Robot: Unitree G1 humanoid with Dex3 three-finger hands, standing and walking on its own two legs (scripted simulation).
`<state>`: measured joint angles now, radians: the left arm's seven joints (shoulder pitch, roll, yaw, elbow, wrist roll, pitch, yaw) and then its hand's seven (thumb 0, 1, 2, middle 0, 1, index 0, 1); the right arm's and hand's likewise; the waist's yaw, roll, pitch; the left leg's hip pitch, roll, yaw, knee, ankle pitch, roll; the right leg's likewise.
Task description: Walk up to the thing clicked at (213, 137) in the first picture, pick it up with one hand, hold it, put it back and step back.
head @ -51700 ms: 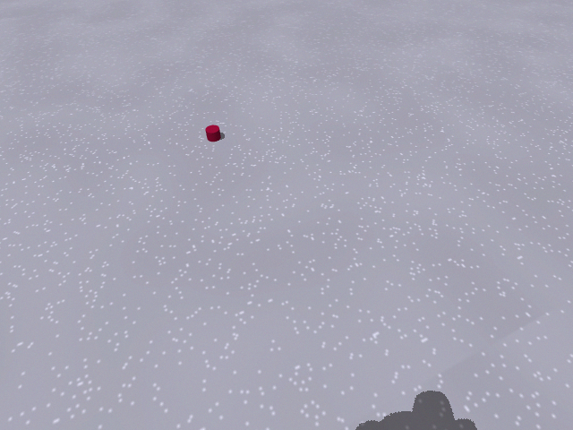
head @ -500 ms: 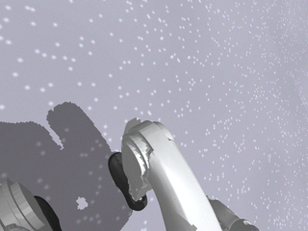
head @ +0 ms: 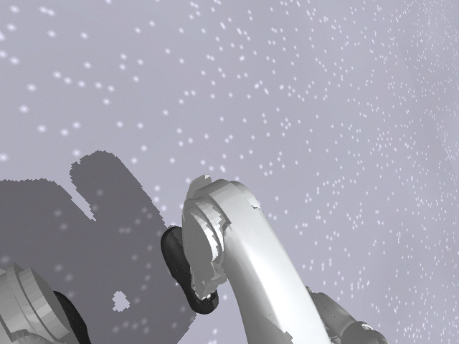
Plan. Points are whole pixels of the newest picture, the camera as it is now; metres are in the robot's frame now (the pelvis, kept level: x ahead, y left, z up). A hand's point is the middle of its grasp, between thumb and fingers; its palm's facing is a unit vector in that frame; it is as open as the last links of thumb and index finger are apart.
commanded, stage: rest palm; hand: left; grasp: from above
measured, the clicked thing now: out of the picture +0.49 +0.39 -0.28
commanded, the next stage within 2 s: none
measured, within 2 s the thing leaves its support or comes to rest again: neither
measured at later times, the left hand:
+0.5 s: hand out of the picture +0.46 +0.38 -0.24, palm faces -0.44 -0.17 -0.88, open 13.5 cm
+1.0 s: hand out of the picture +0.46 +0.38 -0.24, palm faces -0.44 -0.17 -0.88, open 13.6 cm
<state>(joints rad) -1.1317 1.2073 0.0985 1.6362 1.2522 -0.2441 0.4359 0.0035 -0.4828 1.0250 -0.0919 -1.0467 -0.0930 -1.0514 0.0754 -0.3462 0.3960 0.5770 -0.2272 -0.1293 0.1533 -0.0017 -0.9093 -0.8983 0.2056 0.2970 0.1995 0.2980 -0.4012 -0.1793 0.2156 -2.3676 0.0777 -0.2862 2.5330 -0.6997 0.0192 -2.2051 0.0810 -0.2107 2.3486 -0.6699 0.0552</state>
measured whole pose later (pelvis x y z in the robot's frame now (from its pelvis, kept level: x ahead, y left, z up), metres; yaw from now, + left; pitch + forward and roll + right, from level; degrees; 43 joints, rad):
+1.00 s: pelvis +0.00 +0.00 +0.00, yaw +0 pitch +27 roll -16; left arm -1.13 1.22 0.11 1.64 1.24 -0.23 0.43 0.00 -0.45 0.99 -0.09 -1.06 -0.10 -1.05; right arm 0.08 -0.35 0.41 0.58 -0.23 -0.13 0.15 0.00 -0.91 -0.90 0.21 0.30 0.20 0.30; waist -0.41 -0.18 0.23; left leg -2.37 0.08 -0.29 2.54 -0.70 0.02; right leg -2.21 0.08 -0.21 2.35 -0.66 0.06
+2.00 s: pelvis +0.00 +0.00 +0.00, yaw +0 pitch +27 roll -16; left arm -1.13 1.21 0.10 1.64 1.24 -0.23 0.44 0.00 -0.44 0.94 -0.08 -1.04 -0.10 -1.02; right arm 0.08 -0.35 0.40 0.58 -0.23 -0.14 0.15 0.00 -0.90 -0.89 0.21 0.30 0.20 0.30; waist -0.41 -0.18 0.22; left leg -2.37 0.08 -0.29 2.54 -0.70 0.02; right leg -2.21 0.08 -0.21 2.35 -0.66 0.05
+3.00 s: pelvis +0.00 +0.00 +0.03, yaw +5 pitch +32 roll -13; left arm -0.98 0.97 0.09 1.10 1.14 -0.11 0.08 0.00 -0.50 0.96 -0.06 -1.08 -0.08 -1.06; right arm 0.15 -0.32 0.17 0.56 -0.11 0.03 0.14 0.00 -0.92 -0.89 0.21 0.30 0.20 0.30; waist -0.25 -0.03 0.01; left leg -2.34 0.05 -0.19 2.39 -0.65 0.03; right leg -2.19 0.03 -0.15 2.27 -0.67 0.04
